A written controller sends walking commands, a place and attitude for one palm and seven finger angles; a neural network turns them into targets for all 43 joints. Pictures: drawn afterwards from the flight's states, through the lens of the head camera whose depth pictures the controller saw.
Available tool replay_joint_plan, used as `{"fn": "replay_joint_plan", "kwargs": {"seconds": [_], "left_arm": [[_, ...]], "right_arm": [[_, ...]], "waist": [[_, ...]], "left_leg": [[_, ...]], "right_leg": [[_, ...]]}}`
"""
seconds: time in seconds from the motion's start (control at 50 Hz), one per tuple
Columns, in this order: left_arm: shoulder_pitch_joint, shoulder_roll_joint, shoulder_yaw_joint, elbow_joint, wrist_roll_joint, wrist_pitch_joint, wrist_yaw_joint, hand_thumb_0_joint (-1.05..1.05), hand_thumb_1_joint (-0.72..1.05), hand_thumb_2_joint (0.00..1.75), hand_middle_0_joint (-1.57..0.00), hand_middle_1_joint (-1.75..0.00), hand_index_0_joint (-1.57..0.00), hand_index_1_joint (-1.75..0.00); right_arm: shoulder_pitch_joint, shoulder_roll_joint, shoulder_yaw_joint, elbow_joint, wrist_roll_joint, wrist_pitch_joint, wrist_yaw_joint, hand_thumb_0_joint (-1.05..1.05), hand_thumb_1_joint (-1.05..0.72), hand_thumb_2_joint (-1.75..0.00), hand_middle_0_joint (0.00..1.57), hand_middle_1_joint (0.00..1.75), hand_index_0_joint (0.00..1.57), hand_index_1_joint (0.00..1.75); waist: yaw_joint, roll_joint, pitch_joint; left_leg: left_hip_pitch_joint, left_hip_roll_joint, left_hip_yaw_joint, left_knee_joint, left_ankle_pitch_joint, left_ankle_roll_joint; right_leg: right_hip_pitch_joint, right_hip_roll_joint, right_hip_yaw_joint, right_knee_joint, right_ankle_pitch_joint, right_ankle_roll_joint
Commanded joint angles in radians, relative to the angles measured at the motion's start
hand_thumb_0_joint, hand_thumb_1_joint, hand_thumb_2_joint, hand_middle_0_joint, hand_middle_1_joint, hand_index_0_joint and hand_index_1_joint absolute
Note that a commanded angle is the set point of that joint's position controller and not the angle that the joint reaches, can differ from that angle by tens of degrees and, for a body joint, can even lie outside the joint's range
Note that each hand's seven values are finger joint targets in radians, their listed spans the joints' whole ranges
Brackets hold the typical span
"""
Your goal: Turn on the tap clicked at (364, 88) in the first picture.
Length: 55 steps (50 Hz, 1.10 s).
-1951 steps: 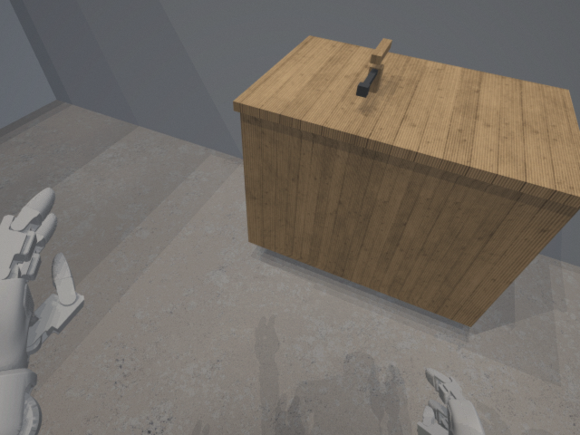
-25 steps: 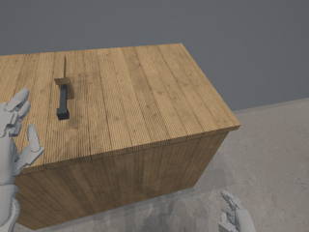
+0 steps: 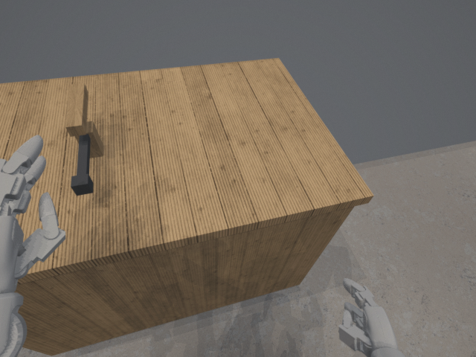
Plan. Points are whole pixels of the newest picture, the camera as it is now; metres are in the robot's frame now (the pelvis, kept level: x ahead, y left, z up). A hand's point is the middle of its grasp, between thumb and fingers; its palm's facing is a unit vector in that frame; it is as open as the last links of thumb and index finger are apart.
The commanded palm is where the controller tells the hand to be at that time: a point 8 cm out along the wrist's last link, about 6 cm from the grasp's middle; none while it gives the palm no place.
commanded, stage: come to a stop and stand still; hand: left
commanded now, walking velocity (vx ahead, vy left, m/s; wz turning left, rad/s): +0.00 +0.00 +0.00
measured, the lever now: (82, 184) +0.37 +0.33 +0.03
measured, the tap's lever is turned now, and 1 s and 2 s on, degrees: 0 0 0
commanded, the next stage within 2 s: look again from close up in 0.68 s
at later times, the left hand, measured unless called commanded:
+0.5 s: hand (49, 260) +0.19 +0.25 +0.14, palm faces +0.36 -0.86 -0.37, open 7.4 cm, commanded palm +0.13 +0.27 +0.17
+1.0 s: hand (62, 222) +0.23 +0.24 +0.16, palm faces +0.37 -0.86 -0.35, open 7.4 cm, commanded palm +0.16 +0.28 +0.17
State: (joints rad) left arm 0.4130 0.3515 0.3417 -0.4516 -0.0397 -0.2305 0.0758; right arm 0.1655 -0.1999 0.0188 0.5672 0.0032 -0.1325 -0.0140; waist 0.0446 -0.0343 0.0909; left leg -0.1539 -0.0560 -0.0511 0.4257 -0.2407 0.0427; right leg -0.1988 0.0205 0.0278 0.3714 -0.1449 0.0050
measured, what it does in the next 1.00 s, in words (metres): stands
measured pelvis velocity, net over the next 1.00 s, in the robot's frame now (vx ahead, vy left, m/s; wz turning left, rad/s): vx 0.00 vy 0.00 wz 0.00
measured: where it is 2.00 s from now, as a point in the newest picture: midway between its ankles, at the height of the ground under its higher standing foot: outside the picture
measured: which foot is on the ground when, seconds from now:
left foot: down 0.00-1.00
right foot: down 0.00-1.00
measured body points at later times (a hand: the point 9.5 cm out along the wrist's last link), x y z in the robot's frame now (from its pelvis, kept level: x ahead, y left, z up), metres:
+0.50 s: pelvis -0.03 -0.01 +0.00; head -0.02 +0.02 +0.44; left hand +0.16 +0.29 +0.16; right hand +0.13 -0.23 -0.08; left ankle -0.01 +0.09 -0.74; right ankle +0.03 -0.12 -0.74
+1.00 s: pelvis +0.00 +0.00 +0.00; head +0.04 +0.03 +0.45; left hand +0.20 +0.29 +0.18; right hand +0.19 -0.21 -0.07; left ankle -0.01 +0.09 -0.74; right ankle +0.04 -0.12 -0.74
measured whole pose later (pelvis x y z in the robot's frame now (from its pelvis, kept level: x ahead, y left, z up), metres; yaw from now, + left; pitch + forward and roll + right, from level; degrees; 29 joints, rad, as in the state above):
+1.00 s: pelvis +0.00 +0.00 +0.00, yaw +0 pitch -1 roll -1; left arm 0.38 0.37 0.35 -0.48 -0.03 -0.28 0.09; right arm 0.20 -0.18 0.02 0.59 0.00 -0.18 0.00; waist 0.04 -0.05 0.10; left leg -0.17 -0.05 -0.05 0.45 -0.26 0.04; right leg -0.21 0.03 0.03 0.38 -0.15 0.00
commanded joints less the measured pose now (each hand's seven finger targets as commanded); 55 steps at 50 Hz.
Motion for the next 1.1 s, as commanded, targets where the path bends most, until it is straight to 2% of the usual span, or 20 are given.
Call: {"fn": "replay_joint_plan", "kwargs": {"seconds": [0.0, 0.06, 0.08, 0.1, 0.12, 0.14, 0.16, 0.2, 0.24, 0.3, 0.34, 0.36, 0.42, 0.5, 0.58, 0.72, 0.76, 0.86, 0.98, 1.08], "left_arm": [[-0.047, 0.166, 0.127, -0.235, -0.01, -0.068, 0.031, 0.0, 0.9, 0.9, -0.2, -0.3, -0.2, -0.3], [-0.033, 0.158, 0.126, -0.206, -0.011, -0.061, 0.031, 0.0, 0.9, 0.9, -0.2, -0.3, -0.2, -0.3], [-1.147, 1.012, 0.686, -0.521, 0.168, -0.184, 0.033, 0.0, 0.9, 0.9, -0.2, -0.3, -0.2, -0.3], [-0.531, 0.325, 0.283, 0.146, 0.043, -0.131, -0.011, 0.0, 0.9, 0.9, -0.2, -0.3, -0.2, -0.3], [-0.218, 0.279, 0.237, 0.077, 0.007, -0.123, -0.007, 0.0, 0.9, 0.9, -0.2, -0.3, -0.2, -0.3], [-0.183, 0.163, 0.13, 0.062, -0.008, -0.105, -0.007, 0.0, 0.9, 0.9, -0.2, -0.3, -0.2, -0.3], [-0.116, 0.07, 0.046, 0.027, -0.025, -0.105, -0.014, 0.0, 0.9, 0.9, -0.2, -0.3, -0.2, -0.3], [-0.062, 0.091, 0.014, -0.088, -0.021, -0.106, -0.006, 0.0, 0.9, 0.9, -0.2, -0.3, -0.2, -0.3], [-0.021, 0.104, 0.011, -0.099, -0.019, -0.096, 0.008, 0.0, 0.9, 0.9, -0.2, -0.3, -0.2, -0.3], [-0.037, 0.193, 0.116, -0.095, -0.019, -0.096, 0.034, 0.0, 0.9, 0.9, -0.2, -0.3, -0.2, -0.3], [-0.084, 0.236, 0.174, -0.107, -0.022, -0.108, 0.036, 0.0, 0.9, 0.9, -0.2, -0.3, -0.2, -0.3], [-0.151, 0.316, 0.234, -0.182, -0.017, -0.117, 0.043, 0.0, 0.9, 0.9, -0.2, -0.3, -0.2, -0.3], [-0.211, 0.25, 0.174, -0.193, -0.012, -0.134, 0.036, 0.0, 0.9, 0.9, -0.2, -0.3, -0.2, -0.3], [-0.232, 0.181, 0.096, -0.213, 0.001, -0.148, 0.033, 0.0, 0.9, 0.9, -0.2, -0.3, -0.2, -0.3], [-0.155, 0.108, 0.029, -0.125, 0.01, -0.131, 0.033, 0.0, 0.9, 0.9, -0.2, -0.3, -0.2, -0.3], [-0.157, 0.155, 0.085, -0.084, 0.015, -0.121, 0.036, 0.0, 0.9, 0.9, -0.2, -0.3, -0.2, -0.3], [-0.174, 0.204, 0.128, -0.142, 0.012, -0.122, 0.037, 0.0, 0.9, 0.9, -0.2, -0.3, -0.2, -0.3], [-0.151, 0.2, 0.126, -0.265, 0.006, -0.121, 0.036, 0.0, 0.9, 0.9, -0.2, -0.3, -0.2, -0.3], [-0.028, 0.155, 0.114, -0.225, -0.003, -0.096, 0.037, 0.0, 0.9, 0.9, -0.2, -0.3, -0.2, -0.3], [-0.007, 0.142, 0.108, -0.173, -0.011, -0.073, 0.035, 0.0, 0.9, 0.9, -0.2, -0.3, -0.2, -0.3]], "right_arm": [[-0.069, -0.114, -0.047, -0.151, 0.004, -0.047, -0.011, 0.0, -0.9, -0.9, 0.2, 0.3, 0.2, 0.3], [-0.072, -0.121, -0.05, -0.144, 0.005, -0.045, -0.013, 0.0, -0.9, -0.9, 0.2, 0.3, 0.2, 0.3], [0.103, -0.174, -0.031, -0.116, -0.055, -0.093, -0.007, 0.0, -0.9, -0.9, 0.2, 0.3, 0.2, 0.3], [-0.024, -0.021, -0.001, -0.085, 0.01, -0.096, -0.005, 0.0, -0.9, -0.9, 0.2, 0.3, 0.2, 0.3], [-0.007, -0.109, -0.061, -0.119, -0.004, -0.11, -0.011, 0.0, -0.9, -0.9, 0.2, 0.3, 0.2, 0.3], [0.013, -0.134, -0.067, -0.123, 0.007, -0.106, 0.001, 0.0, -0.9, -0.9, 0.2, 0.3, 0.2, 0.3], [-0.012, -0.12, -0.067, -0.125, 0.025, -0.105, 0.019, 0.0, -0.9, -0.9, 0.2, 0.3, 0.2, 0.3], [-0.003, -0.14, -0.067, -0.136, 0.017, -0.094, 0.037, 0.0, -0.9, -0.9, 0.2, 0.3, 0.2, 0.3], [-0.013, -0.134, -0.062, -0.143, 0.02, -0.087, 0.039, 0.0, -0.9, -0.9, 0.2, 0.3, 0.2, 0.3], [-0.041, -0.13, -0.058, -0.156, 0.022, -0.075, 0.014, 0.0, -0.9, -0.9, 0.2, 0.3, 0.2, 0.3], [-0.049, -0.126, -0.055, -0.162, 0.02, -0.073, -0.006, 0.0, -0.9, -0.9, 0.2, 0.3, 0.2, 0.3], [-0.069, -0.131, -0.052, -0.162, 0.02, -0.073, -0.014, 0.0, -0.9, -0.9, 0.2, 0.3, 0.2, 0.3], [-0.063, -0.113, -0.041, -0.162, 0.017, -0.091, -0.027, 0.0, -0.9, -0.9, 0.2, 0.3, 0.2, 0.3], [-0.038, -0.118, -0.038, -0.139, 0.014, -0.128, -0.02, 0.0, -0.9, -0.9, 0.2, 0.3, 0.2, 0.3], [-0.004, -0.125, -0.045, -0.113, 0.015, -0.139, -0.003, 0.0, -0.9, -0.9, 0.2, 0.3, 0.2, 0.3], [-0.008, -0.125, -0.05, -0.121, 0.012, -0.113, -0.002, 0.0, -0.9, -0.9, 0.2, 0.3, 0.2, 0.3], [-0.031, -0.119, -0.046, -0.124, 0.011, -0.11, -0.002, 0.0, -0.9, -0.9, 0.2, 0.3, 0.2, 0.3], [-0.048, -0.115, -0.048, -0.136, 0.008, -0.115, 0.003, 0.0, -0.9, -0.9, 0.2, 0.3, 0.2, 0.3], [-0.03, -0.118, -0.057, -0.133, 0.008, -0.085, 0.005, 0.0, -0.9, -0.9, 0.2, 0.3, 0.2, 0.3], [-0.037, -0.121, -0.057, -0.136, 0.012, -0.051, -0.003, 0.0, -0.9, -0.9, 0.2, 0.3, 0.2, 0.3]], "waist": [[-0.007, 0.093, -0.238], [-0.01, 0.09, -0.215], [-0.026, 0.078, -0.08], [-0.017, 0.021, -0.3], [0.024, 0.066, -0.221], [-0.007, 0.127, -0.265], [-0.011, 0.218, -0.295], [-0.002, 0.186, -0.262], [0.004, 0.043, -0.211], [0.004, -0.091, -0.167], [-0.003, -0.109, -0.137], [-0.006, -0.031, -0.13], [-0.008, 0.131, -0.111], [-0.006, 0.185, -0.127], [-0.007, 0.111, -0.115], [-0.006, 0.028, -0.103], [-0.004, 0.048, -0.13], [-0.004, 0.129, -0.22], [-0.013, 0.087, -0.258], [-0.018, 0.078, -0.217]], "left_leg": [[-0.053, 0.085, -0.035, -0.066, 0.251, -0.046], [-0.067, 0.08, -0.035, -0.084, 0.187, -0.042], [-0.221, 0.107, -0.008, 0.038, 0.276, 0.003], [-0.039, 0.08, -0.013, -0.034, 0.326, -0.005], [-0.023, 0.088, -0.03, -0.011, 0.318, -0.034], [-0.022, 0.082, -0.027, -0.014, 0.292, -0.04], [0.025, 0.095, -0.01, -0.009, 0.369, -0.037], [-0.049, 0.122, -0.029, -0.028, 0.344, -0.034], [-0.134, 0.118, -0.037, -0.063, 0.187, -0.029], [-0.189, 0.105, -0.046, -0.091, 0.009, -0.02], [-0.198, 0.092, -0.054, -0.092, -0.09, -0.009], [-0.192, 0.09, -0.052, -0.095, -0.112, -0.003], [-0.24, 0.095, -0.061, -0.119, -0.226, 0.016], [-0.255, 0.094, -0.064, -0.144, -0.283, 0.013], [-0.224, 0.086, -0.054, -0.14, -0.211, -0.007], [-0.22, 0.084, -0.047, -0.131, -0.088, -0.019], [-0.181, 0.077, -0.037, -0.116, -0.025, -0.022], [-0.091, 0.076, -0.025, -0.07, 0.191, -0.034], [-0.041, 0.09, -0.025, -0.033, 0.384, -0.063], [-0.057, 0.097, -0.02, -0.045, 0.346, -0.063]], "right_leg": [[0.208, -0.058, 0.037, 0.003, 0.256, -0.021], [0.188, -0.054, 0.044, -0.015, 0.209, -0.021], [0.079, -0.046, 0.043, -0.015, 0.116, 0.015], [0.078, -0.101, 0.016, -0.005, 0.103, -0.041], [0.124, -0.084, 0.14, -0.034, 0.251, -0.06], [0.172, -0.103, 0.137, 0.004, 0.261, -0.069], [0.15, -0.095, 0.089, 0.051, 0.282, -0.059], [0.161, -0.084, 0.063, 0.046, 0.216, -0.041], [0.169, -0.074, 0.056, 0.032, 0.115, -0.027], [0.141, -0.068, 0.05, 0.005, -0.02, -0.016], [0.095, -0.078, 0.082, -0.042, -0.147, -0.016], [0.081, -0.075, 0.089, -0.044, -0.159, -0.017], [0.101, -0.072, 0.094, -0.033, -0.207, -0.019], [0.147, -0.049, 0.068, -0.006, -0.193, -0.017], [0.122, -0.037, 0.055, -0.024, -0.164, -0.015], [0.142, -0.036, 0.054, -0.035, -0.067, -0.012], [0.151, -0.038, 0.051, -0.034, -0.009, -0.012], [0.209, -0.044, 0.033, 0.018, 0.199, -0.02], [0.212, -0.048, 0.0, 0.044, 0.31, -0.022], [0.184, -0.05, -0.002, 0.029, 0.282, -0.018]]}}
